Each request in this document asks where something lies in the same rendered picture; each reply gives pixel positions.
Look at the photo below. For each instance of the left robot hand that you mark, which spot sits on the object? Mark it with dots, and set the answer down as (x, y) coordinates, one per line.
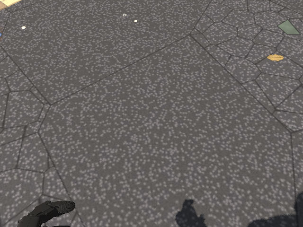
(45, 212)

